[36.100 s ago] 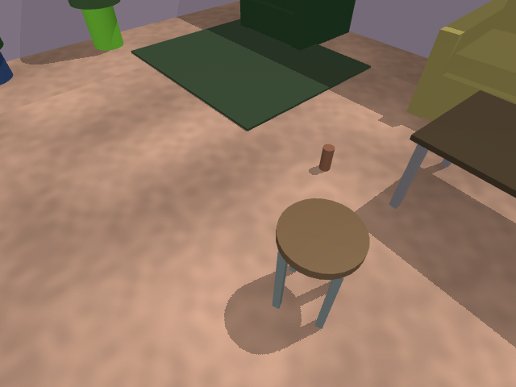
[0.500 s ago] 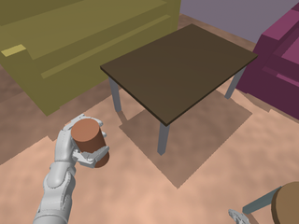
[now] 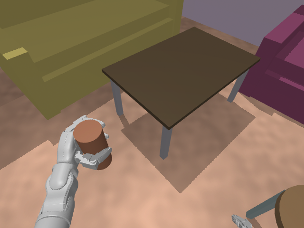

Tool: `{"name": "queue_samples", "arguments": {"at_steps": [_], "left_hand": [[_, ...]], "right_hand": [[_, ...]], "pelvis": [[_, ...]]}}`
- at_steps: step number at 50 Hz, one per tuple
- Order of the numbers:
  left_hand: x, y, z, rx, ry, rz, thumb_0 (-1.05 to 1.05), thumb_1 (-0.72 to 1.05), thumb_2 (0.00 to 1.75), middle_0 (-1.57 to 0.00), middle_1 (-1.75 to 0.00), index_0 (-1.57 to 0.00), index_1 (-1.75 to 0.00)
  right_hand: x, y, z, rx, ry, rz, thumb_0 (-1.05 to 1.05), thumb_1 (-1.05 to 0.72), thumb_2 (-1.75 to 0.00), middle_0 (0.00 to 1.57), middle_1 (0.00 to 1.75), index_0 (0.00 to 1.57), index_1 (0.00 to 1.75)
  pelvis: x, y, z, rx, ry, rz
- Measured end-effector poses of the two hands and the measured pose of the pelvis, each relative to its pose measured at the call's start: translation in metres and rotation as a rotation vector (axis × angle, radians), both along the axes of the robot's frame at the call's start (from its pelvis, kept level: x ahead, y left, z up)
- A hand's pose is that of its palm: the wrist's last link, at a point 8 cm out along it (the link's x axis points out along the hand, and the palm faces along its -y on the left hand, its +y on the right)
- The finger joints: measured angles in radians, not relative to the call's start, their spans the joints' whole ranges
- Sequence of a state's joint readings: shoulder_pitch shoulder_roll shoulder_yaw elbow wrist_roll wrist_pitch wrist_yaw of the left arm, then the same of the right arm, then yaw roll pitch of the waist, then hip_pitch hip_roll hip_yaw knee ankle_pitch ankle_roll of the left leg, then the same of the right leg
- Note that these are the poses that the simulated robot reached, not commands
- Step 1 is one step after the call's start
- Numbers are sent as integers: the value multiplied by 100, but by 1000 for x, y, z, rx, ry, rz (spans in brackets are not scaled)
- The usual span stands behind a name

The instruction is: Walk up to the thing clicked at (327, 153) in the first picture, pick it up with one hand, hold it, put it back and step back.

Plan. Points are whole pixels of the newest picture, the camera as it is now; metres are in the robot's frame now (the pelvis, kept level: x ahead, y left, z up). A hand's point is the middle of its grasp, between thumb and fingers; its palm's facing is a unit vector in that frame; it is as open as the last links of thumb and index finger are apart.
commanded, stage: hold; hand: left
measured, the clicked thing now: (95, 146) +0.33 +0.17 +0.03
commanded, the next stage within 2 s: crouch in 1.48 s
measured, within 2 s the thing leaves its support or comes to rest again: neither
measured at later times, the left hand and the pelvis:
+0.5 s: hand (93, 147) +0.32 +0.17 +0.05, palm faces +0.04 -1.00 +0.01, open 9.0 cm; pelvis +0.00 +0.00 +0.00, yaw +0 degrees
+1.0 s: hand (94, 147) +0.32 +0.17 +0.05, palm faces +0.04 -1.00 +0.01, open 9.0 cm; pelvis +0.00 +0.00 +0.00, yaw +0 degrees
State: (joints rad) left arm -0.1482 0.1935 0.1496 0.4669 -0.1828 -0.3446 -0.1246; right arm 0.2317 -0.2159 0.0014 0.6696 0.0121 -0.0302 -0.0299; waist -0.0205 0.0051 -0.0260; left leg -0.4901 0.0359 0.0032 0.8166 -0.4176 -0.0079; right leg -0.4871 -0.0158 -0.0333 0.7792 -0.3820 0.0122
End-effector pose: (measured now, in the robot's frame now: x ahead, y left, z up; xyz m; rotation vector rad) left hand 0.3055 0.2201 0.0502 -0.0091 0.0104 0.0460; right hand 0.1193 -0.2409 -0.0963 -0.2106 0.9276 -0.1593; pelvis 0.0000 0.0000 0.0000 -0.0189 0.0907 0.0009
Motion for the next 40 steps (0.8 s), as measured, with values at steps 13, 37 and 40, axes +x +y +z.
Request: {"name": "queue_samples", "arguments": {"at_steps": [13, 37, 40], "left_hand": [[-10, 0, -4, -3, 5, -1, -1, -28, 112, -77, -102, -78, -104], [-6, 1, -1, -2, -6, -3, -1, -28, 112, -77, -102, -78, -104], [-6, 2, -1, 2, -3, -7, -1, -28, 112, -77, -103, -78, -104]], "right_hand": [[0, 2, 1, 4, -8, 6, 1, -90, -90, 20, 30, 20, 30], [-3, 2, 1, 4, -9, 8, 1, -90, -90, 20, 30, 20, 30], [-3, 2, 1, 4, -11, 6, 1, -90, -90, 20, 30, 20, 30]], "pelvis": [[-2, 2, 0, 0, -3, 0], [-4, 2, 0, -2, -3, 2], [-4, 2, 0, -2, -3, 1]]}}
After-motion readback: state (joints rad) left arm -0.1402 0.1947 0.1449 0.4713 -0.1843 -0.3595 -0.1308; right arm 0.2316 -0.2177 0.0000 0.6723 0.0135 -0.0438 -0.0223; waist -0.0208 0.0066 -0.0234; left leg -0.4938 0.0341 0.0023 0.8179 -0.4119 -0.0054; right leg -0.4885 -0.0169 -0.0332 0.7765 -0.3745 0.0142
